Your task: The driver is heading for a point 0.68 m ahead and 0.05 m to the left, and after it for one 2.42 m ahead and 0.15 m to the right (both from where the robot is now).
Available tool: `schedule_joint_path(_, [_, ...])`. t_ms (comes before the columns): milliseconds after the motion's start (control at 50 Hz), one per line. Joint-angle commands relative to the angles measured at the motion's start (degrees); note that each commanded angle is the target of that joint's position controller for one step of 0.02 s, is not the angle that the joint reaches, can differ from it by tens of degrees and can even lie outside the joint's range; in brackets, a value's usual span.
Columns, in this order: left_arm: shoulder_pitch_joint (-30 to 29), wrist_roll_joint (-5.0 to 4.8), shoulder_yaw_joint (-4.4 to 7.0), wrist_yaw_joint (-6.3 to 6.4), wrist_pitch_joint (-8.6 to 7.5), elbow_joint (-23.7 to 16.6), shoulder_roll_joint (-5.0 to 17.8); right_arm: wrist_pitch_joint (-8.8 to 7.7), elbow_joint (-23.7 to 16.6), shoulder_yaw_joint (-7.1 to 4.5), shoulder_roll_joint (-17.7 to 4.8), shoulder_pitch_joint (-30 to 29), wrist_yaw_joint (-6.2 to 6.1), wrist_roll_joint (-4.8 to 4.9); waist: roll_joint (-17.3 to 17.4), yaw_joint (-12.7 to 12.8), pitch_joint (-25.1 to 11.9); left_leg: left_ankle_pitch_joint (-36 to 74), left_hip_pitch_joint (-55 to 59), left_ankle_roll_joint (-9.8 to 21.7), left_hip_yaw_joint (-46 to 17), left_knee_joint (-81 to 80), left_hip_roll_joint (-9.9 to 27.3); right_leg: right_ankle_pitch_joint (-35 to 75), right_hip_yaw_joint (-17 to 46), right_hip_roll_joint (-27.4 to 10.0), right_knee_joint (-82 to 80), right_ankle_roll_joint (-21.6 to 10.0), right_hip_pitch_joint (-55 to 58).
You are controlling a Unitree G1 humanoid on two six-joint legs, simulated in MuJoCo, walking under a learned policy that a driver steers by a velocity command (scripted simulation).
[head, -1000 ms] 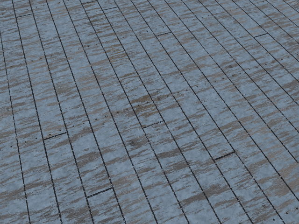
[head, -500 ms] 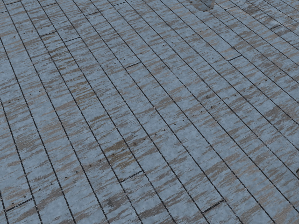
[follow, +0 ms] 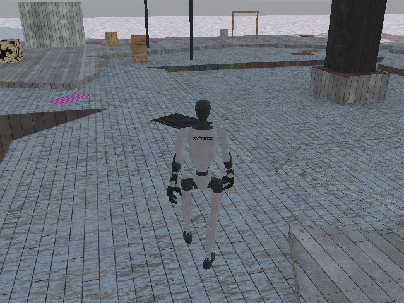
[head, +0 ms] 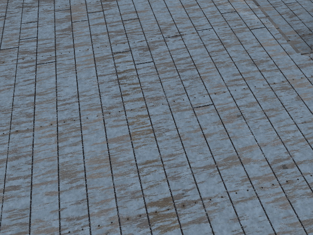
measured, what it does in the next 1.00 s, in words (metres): walks ahead: left foot, then right foot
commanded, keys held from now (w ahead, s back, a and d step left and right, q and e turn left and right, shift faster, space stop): w+q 0.20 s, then w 0.16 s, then w+e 0.50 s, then w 0.14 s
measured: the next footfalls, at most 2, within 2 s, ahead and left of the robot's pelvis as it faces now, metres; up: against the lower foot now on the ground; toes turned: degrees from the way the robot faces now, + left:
left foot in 0.14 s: +0.21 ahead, +0.08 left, +0.00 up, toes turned +10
right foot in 0.70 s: +0.54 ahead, +0.00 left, +0.00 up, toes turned +2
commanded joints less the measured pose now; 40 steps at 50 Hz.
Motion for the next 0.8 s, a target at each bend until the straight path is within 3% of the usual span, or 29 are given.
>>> schedule_joint_path(20, [3.9, 0.11, 1.40, 0.89, 0.10, -1.0, 8.2, -0.78, -5.1, 0.14, -1.5, -5.4, 0.21, -0.27, -5.8, -0.2, 3.2, -2.7, 0.9, 2.0, 4.1, -5.1, -2.7, 46.7, 2.4, -17.2, 0.8, -1.6, 0.9])
schedule_joint_path(80, [2.0, 0.46, 2.15, 1.56, 1.02, -1.5, 10.7, -0.61, -3.8, -0.89, -3.6, 0.8, -0.19, -0.45, -8.6, -3.8, -1.0, -11.5, 9.3, 5.8, 6.4, -5.7, -7.4, 67.1, 0.3, -18.5, 12.6, -1.8, 3.9])
schedule_joint_path(100, [1.1, 0.59, 2.46, 1.41, 1.51, -2.1, 11.5, -0.73, -2.6, -1.52, -4.7, 5.3, -0.37, -0.50, -8.8, -5.7, -3.7, -14.0, 14.2, 7.3, 6.2, -7.2, -8.9, 67.5, 0.3, -18.8, 20.4, -2.4, 3.5])
schedule_joint_path(120, [0.2, 0.48, 2.69, 0.94, 1.91, -2.8, 12.1, -1.15, -0.8, -2.43, -6.3, 11.4, -0.69, -0.80, -7.6, -8.4, -6.9, -14.0, 22.5, 8.9, 4.9, -11.6, -10.1, 61.3, 0.1, -18.5, 31.4, -2.3, -0.1])
schedule_joint_path(140, [-1.8, 0.03, 2.70, 0.39, 1.91, -4.5, 11.9, -1.46, 0.8, -4.05, -10.4, 18.2, -1.33, -1.55, -2.6, -12.5, -10.7, -16.6, 34.6, 12.0, -5.2, -17.3, -4.0, 44.3, -0.3, -16.3, 48.7, -0.7, -11.2])
schedule_joint_path(160, [-1.3, -0.39, 1.87, -0.71, 1.40, -8.9, 5.6, -0.99, -0.9, -5.51, -16.3, 14.9, -1.64, -0.84, 11.9, -7.0, -13.6, -12.6, 51.5, 20.1, -36.6, -21.4, 13.1, -11.3, 2.8, -2.8, 70.8, 3.1, -38.4])
schedule_joint_path(180, [-6.9, -0.21, 2.26, -1.31, 0.57, -11.4, 9.6, -0.19, -1.1, -5.51, -17.0, 16.8, -1.71, 0.32, 2.8, -9.1, -14.8, -12.7, 50.8, 23.5, -45.0, -27.4, 15.5, -10.3, 15.9, -1.7, 74.9, 2.9, -46.3])
schedule_joint_path(200, [-10.3, -0.59, 1.91, -1.58, -0.23, -12.7, 9.0, -0.19, -0.9, -4.71, -14.2, 13.6, -2.28, 0.62, -0.4, -7.2, -7.4, -12.2, 45.2, 21.1, -37.4, -28.6, 15.0, -5.2, 17.9, -5.7, 71.5, 2.4, -49.6])
schedule_joint_path(220, [-8.7, -0.85, 1.88, -1.52, -0.60, -11.8, 9.1, -0.58, -0.7, -3.69, -10.3, 11.3, -2.40, 0.87, -4.7, -4.1, -2.6, -6.2, 37.1, 17.5, -31.1, -30.1, 12.7, -1.7, 17.4, -8.0, 64.7, 2.3, -46.2])
schedule_joint_path(260, [-6.3, 1.09, 1.68, -1.53, 1.35, -10.4, 7.8, -2.12, -1.0, -2.37, -7.2, 8.1, -2.93, 1.01, -5.2, -0.3, -1.4, 4.2, 29.3, 13.3, -21.5, -30.9, 6.8, -0.1, 17.4, -10.0, 57.1, 3.3, -38.1])
schedule_joint_path(300, [-5.5, 1.96, 1.58, -2.16, 3.31, -10.3, 7.0, -3.69, 0.0, -2.03, -7.5, 10.4, -2.78, 1.45, -3.4, 0.4, -2.2, 12.4, 27.7, 12.2, -17.5, -31.4, 4.7, 0.8, 16.1, -9.9, 53.5, 4.2, -35.7])
schedule_joint_path(340, [-8.4, 1.71, 1.48, -2.61, 4.05, -11.3, 6.8, -4.29, 1.2, -2.17, -9.0, 13.5, -2.57, 1.57, -1.7, -0.2, -1.4, 16.7, 28.1, 10.5, -14.8, -32.2, 3.3, 4.8, 14.9, -10.2, 49.1, 4.7, -37.6])
schedule_joint_path(440, [-18.4, 0.49, 1.30, -3.19, 4.53, -14.1, 7.6, -4.43, 2.3, -1.52, -8.8, 18.8, -2.32, 1.22, 1.4, -4.1, -0.1, 20.9, 35.4, 4.3, -10.2, -33.4, 2.3, 14.9, 12.9, -9.7, 38.3, 3.6, -43.9])
schedule_joint_path(560, [-26.1, 0.02, 0.24, -3.68, 4.07, -16.5, 6.5, -4.85, 4.2, -0.38, -8.0, 21.8, -3.40, 0.00, 1.6, -6.2, 3.0, 25.3, 43.1, 2.9, -5.0, -34.4, 5.2, 17.0, 11.8, -5.3, 26.3, 0.2, -44.2])
schedule_joint_path(620, [-23.3, 0.21, 0.40, -3.37, 3.75, -16.1, 7.3, -5.13, 4.4, -0.08, -9.1, 19.7, -4.29, -0.24, 2.8, -3.5, 1.1, 45.3, 45.2, 1.7, -1.5, -28.2, 6.5, 12.0, 8.6, -1.1, 22.2, -2.9, -36.0])
schedule_joint_path(660, [-13.9, 0.46, 1.29, -2.76, 3.53, -13.3, 9.3, -4.76, 4.3, -0.43, -10.9, 18.3, -4.99, -0.55, 4.4, 0.9, -3.8, 58.4, 46.5, 1.0, -0.4, -15.4, 7.5, 6.5, 7.6, 2.0, 21.3, -5.3, -27.4])
schedule_joint_path(680, [-6.0, 0.69, 2.05, -2.53, 3.18, -10.8, 10.6, -4.35, 3.7, -0.74, -11.9, 17.0, -5.01, -0.47, 4.2, 4.5, -7.4, 55.2, 43.9, 0.9, 0.2, -4.7, 7.3, 7.1, 8.6, 2.7, 17.8, -6.8, -19.2])
schedule_joint_path(700, [2.1, 1.67, 3.14, -2.17, 2.91, -8.7, 13.0, -4.44, 2.1, -0.72, -12.3, 14.3, -4.80, 0.15, 1.8, 9.1, -11.1, 40.3, 33.5, 0.5, 2.0, 10.6, 5.4, 8.2, 15.7, -2.1, 14.2, -9.8, -6.4])
schedule_joint_path(720, [4.1, 2.19, 5.04, -1.77, 3.23, -8.8, 19.9, -4.92, -0.8, 0.23, -7.2, 17.5, -3.73, 1.36, -11.6, 5.6, -15.8, -6.4, 10.4, -2.3, 3.3, 34.9, -5.7, 12.0, 42.9, -18.8, 13.3, -18.9, 10.3])
schedule_joint_path(740, [0.6, -0.43, 4.86, -2.57, 3.72, -8.7, 18.4, -5.42, -1.8, -0.31, -9.5, 15.9, -3.09, 0.18, -8.5, 3.7, -18.0, -26.7, 0.0, -1.5, -7.4, 42.5, -9.1, 13.2, 58.7, -22.0, 6.2, -22.6, 12.0])
schedule_joint_path(760, [-4.3, -1.06, 4.50, -2.67, 3.97, -9.5, 16.9, -5.95, -3.5, -0.07, -9.2, 12.4, -2.60, -0.04, -5.2, 1.6, -9.3, -21.7, -4.2, -1.1, -10.0, 40.3, -4.6, 8.2, 50.5, -20.7, 4.3, -20.6, 4.1])
schedule_joint_path(780, [-7.1, -0.77, 3.61, -2.78, 4.09, -10.1, 13.1, -6.39, -4.1, -0.09, -9.8, 10.7, -2.32, 0.17, -0.9, 0.3, -4.1, -18.2, -3.3, -1.4, -9.0, 36.2, -2.4, 8.7, 45.2, -18.9, 1.7, -18.2, -3.8])
schedule_joint_path(800, [-8.6, -0.58, 3.01, -2.60, 3.96, -10.3, 11.2, -6.00, -4.2, -0.12, -9.2, 10.3, -2.27, 0.00, 1.1, -1.7, -0.8, -17.3, -1.0, -2.0, -8.6, 31.8, -0.8, 12.1, 40.8, -16.1, 0.3, -15.8, -10.1])
Velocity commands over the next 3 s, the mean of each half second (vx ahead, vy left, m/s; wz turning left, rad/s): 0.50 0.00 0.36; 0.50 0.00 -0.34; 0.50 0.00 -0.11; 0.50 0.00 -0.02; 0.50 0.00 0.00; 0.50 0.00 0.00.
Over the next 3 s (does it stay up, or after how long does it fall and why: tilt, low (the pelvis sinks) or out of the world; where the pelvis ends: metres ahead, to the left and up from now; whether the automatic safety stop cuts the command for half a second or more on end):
stays up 1.61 -0.05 0.00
